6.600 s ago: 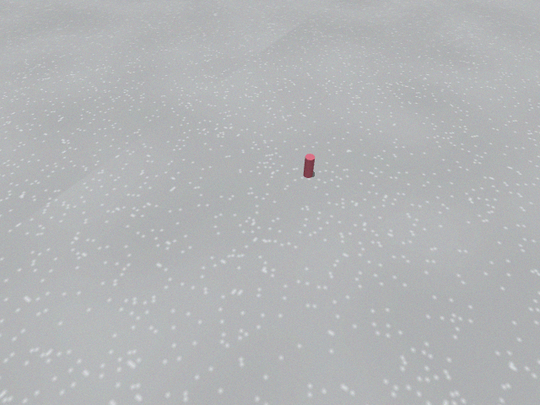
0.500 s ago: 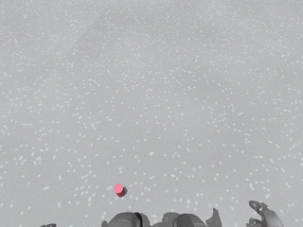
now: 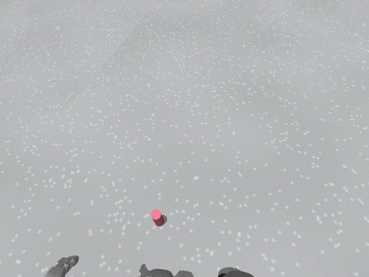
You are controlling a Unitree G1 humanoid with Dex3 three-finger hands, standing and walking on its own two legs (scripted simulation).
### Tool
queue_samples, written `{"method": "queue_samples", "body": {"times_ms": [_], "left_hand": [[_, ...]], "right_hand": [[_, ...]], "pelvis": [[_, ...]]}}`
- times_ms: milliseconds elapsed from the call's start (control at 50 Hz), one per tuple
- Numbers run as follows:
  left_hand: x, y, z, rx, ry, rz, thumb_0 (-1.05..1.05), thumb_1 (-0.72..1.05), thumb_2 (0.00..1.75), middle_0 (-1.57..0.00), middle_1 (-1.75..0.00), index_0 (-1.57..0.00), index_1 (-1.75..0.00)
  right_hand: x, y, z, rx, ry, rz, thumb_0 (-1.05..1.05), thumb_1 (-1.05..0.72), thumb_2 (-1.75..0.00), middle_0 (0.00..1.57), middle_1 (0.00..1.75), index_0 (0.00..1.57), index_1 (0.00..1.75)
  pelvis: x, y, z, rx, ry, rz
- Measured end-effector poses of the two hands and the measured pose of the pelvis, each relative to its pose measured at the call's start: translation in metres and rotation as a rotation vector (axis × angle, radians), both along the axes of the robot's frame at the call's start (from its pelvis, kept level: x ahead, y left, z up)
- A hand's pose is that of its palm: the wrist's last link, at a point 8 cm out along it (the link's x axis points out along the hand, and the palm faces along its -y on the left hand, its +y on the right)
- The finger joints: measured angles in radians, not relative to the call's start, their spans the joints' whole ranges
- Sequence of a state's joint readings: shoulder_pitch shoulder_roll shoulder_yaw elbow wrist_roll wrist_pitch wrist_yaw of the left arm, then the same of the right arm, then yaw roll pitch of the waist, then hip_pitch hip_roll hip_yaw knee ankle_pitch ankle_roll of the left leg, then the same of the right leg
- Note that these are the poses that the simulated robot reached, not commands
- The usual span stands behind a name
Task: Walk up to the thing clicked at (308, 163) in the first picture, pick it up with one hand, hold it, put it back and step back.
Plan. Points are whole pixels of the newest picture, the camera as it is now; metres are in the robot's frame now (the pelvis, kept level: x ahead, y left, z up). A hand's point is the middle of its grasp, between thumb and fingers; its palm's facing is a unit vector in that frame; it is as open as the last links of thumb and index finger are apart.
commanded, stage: walk up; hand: left
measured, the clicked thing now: (157, 218) +0.42 +0.21 -0.70
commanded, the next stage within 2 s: none
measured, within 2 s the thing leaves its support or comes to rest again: neither
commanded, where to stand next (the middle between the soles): +0.06 +0.00 m, yaw -2 degrees
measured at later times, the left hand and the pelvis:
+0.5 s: hand out of the picture +0.08 +0.25 -0.15, palm faces +0.03 -0.89 -0.45, open 7.4 cm; pelvis +0.02 -0.03 -0.02, yaw +2 degrees
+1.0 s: hand out of the picture +0.04 +0.32 -0.18, palm faces +0.02 -0.93 -0.38, open 7.4 cm; pelvis -0.02 +0.03 -0.02, yaw +2 degrees
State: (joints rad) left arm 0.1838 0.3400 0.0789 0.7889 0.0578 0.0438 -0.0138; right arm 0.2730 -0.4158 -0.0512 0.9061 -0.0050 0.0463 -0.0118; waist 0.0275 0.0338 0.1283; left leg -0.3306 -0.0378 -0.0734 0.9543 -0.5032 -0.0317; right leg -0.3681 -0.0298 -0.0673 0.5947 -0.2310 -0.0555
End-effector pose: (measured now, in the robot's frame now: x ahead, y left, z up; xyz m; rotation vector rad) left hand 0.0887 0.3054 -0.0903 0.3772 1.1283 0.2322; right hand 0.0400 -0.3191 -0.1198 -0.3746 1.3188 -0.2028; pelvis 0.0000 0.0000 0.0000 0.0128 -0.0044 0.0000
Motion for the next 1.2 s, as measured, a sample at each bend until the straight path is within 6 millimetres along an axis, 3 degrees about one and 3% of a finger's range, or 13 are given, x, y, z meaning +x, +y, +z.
{"method": "queue_samples", "body": {"times_ms": [140, 280, 340, 420, 520, 620, 720, 780, 820, 940, 1060, 1140, 1200], "left_hand": [[-0.020, 0.012, -0.015, -0.066, -0.033, 0.032, 0.01, 0.90, 0.89, -0.21, -0.30, -0.20, -0.30], [-0.021, 0.011, -0.011, -0.081, -0.014, 0.042, 0.01, 0.90, 0.89, -0.21, -0.30, -0.20, -0.30], [-0.018, 0.004, -0.013, -0.054, 0.024, 0.044, 0.01, 0.90, 0.90, -0.21, -0.30, -0.20, -0.30], [-0.014, -0.007, -0.021, 0.018, 0.045, 0.066, 0.01, 0.90, 0.90, -0.21, -0.30, -0.20, -0.30], [-0.019, -0.014, -0.010, 0.060, 0.028, 0.064, 0.01, 0.90, 0.89, -0.21, -0.30, -0.20, -0.30], [-0.031, 0.012, -0.002, 0.130, 0.007, 0.091, 0.01, 0.90, 0.89, -0.21, -0.30, -0.21, -0.30], [-0.042, 0.056, -0.010, 0.173, -0.013, 0.098, 0.01, 0.90, 0.89, -0.21, -0.30, -0.21, -0.30], [-0.044, 0.079, -0.025, 0.156, -0.027, 0.111, 0.01, 0.90, 0.89, -0.21, -0.30, -0.20, -0.30], [-0.047, 0.083, -0.032, 0.126, -0.013, 0.119, 0.01, 0.90, 0.89, -0.21, -0.30, -0.20, -0.30], [-0.053, 0.073, -0.042, 0.015, 0.040, 0.097, 0.01, 0.90, 0.89, -0.21, -0.30, -0.20, -0.30], [-0.056, 0.047, -0.052, -0.065, 0.131, 0.023, 0.01, 0.90, 0.89, -0.21, -0.30, -0.20, -0.30], [-0.032, 0.025, -0.049, -0.077, 0.117, -0.027, 0.01, 0.90, 0.89, -0.21, -0.30, -0.20, -0.30], [-0.003, 0.004, -0.041, -0.066, 0.047, -0.060, 0.01, 0.90, 0.89, -0.21, -0.30, -0.20, -0.30]], "right_hand": [[-0.028, 0.006, 0.025, -0.048, -0.077, 0.011, 0.01, -0.90, -0.90, 0.20, 0.30, 0.21, 0.30], [-0.014, -0.012, 0.045, -0.069, -0.114, 0.039, 0.01, -0.90, -0.90, 0.21, 0.30, 0.21, 0.30], [0.006, -0.025, 0.036, -0.063, -0.121, 0.039, 0.01, -0.90, -0.90, 0.21, 0.30, 0.21, 0.30], [0.043, -0.038, 0.003, -0.029, -0.134, 0.033, 0.01, -0.90, -0.90, 0.20, 0.30, 0.21, 0.30], [0.074, -0.020, -0.019, 0.034, -0.128, 0.088, 0.01, -0.90, -0.90, 0.20, 0.30, 0.20, 0.30], [0.081, 0.001, -0.030, 0.071, -0.116, 0.137, 0.01, -0.90, -0.90, 0.20, 0.30, 0.21, 0.30], [0.067, 0.019, -0.035, 0.056, -0.107, 0.136, 0.01, -0.90, -0.90, 0.20, 0.30, 0.21, 0.30], [0.045, 0.031, -0.032, 0.020, -0.099, 0.116, 0.01, -0.90, -0.90, 0.20, 0.30, 0.21, 0.30], [0.028, 0.038, -0.025, 0.004, -0.091, 0.100, 0.01, -0.90, -0.90, 0.20, 0.30, 0.21, 0.30], [0.001, 0.042, 0.012, -0.056, -0.082, 0.074, 0.01, -0.90, -0.90, 0.21, 0.30, 0.21, 0.30], [-0.011, 0.006, 0.042, -0.153, -0.150, 0.031, 0.01, -0.90, -0.90, 0.21, 0.30, 0.21, 0.30], [-0.026, -0.027, 0.049, -0.189, -0.156, 0.000, 0.01, -0.90, -0.90, 0.21, 0.30, 0.21, 0.30], [-0.036, -0.054, 0.041, -0.183, -0.120, -0.014, 0.01, -0.90, -0.90, 0.21, 0.30, 0.21, 0.30]], "pelvis": [[0.003, 0.004, 0.000, 0.017, -0.051, 0.032], [0.014, -0.010, 0.008, -0.001, -0.070, 0.034], [0.023, -0.018, 0.002, -0.003, -0.067, 0.021], [0.033, -0.029, -0.017, -0.027, -0.060, 0.013], [0.022, -0.024, -0.018, -0.035, -0.060, 0.045], [0.009, -0.011, -0.024, -0.032, -0.049, 0.069], [-0.006, 0.011, -0.037, -0.028, -0.043, 0.087], [-0.017, 0.026, -0.044, 0.025, -0.066, 0.069], [-0.019, 0.033, -0.041, 0.001, -0.067, 0.066], [-0.022, 0.032, -0.020, -0.027, -0.032, 0.062], [-0.012, 0.021, -0.014, -0.018, -0.028, -0.001], [-0.002, 0.003, -0.015, -0.020, -0.043, -0.028], [0.005, -0.017, -0.018, -0.023, -0.054, -0.036]]}}
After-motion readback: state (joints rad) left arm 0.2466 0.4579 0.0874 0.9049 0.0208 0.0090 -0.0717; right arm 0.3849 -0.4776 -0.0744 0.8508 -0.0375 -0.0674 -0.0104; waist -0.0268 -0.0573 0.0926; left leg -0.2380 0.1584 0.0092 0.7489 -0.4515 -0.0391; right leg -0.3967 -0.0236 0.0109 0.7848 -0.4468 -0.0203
